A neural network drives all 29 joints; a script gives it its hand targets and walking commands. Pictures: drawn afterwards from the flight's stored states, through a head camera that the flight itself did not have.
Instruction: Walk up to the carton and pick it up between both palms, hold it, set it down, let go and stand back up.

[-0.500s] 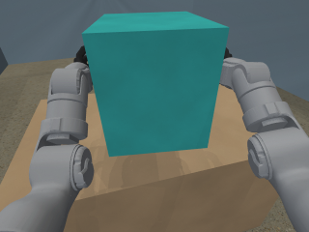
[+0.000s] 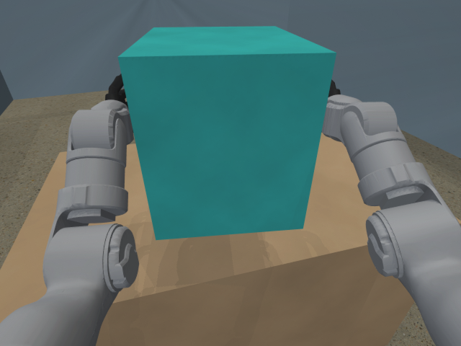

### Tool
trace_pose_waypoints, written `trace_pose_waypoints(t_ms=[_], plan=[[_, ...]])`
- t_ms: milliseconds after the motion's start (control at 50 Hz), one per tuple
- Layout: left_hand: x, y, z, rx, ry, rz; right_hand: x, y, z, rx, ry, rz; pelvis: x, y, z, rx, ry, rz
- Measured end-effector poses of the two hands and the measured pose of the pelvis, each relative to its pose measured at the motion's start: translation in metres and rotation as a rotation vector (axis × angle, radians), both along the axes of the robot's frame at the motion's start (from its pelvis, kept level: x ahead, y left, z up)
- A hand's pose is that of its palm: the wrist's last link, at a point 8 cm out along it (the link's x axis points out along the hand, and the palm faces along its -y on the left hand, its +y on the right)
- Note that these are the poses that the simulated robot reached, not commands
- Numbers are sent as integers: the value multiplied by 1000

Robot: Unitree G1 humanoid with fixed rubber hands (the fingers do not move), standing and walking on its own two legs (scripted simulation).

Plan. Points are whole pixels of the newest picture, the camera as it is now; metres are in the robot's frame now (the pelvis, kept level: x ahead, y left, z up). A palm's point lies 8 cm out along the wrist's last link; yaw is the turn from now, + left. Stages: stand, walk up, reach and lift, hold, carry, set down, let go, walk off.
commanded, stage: hold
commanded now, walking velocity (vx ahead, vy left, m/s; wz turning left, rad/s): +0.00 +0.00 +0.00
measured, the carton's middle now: (222, 120) +0.42 +0.01 +0.27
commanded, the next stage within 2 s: set down in 0.14 s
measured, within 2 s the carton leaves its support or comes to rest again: neither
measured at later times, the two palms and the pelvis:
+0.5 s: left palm (115, 114) +0.38 +0.18 +0.31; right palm (322, 111) +0.37 -0.16 +0.30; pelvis -0.01 +0.00 +0.00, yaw +1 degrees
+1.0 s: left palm (128, 143) +0.42 +0.18 +0.23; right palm (306, 137) +0.42 -0.15 +0.23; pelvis +0.02 +0.00 +0.00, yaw +2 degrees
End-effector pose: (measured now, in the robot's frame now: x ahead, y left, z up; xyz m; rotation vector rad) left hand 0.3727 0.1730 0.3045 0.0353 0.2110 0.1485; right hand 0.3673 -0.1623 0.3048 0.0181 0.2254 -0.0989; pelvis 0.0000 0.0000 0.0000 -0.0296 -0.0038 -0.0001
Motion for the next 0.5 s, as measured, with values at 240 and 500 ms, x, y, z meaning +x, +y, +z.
trace_pose_waypoints(t_ms=[240, 500], plan=[[-3, 3, -1, 32, -8, -12, -4, 3, 2, -15, -8, -2, -1, 3, 0, -3, 6, 11], [4, 5, 1, -5, -30, 13, 7, 6, -2, 51, -32, -5, -6, 4, -1, 7, -10, 13]])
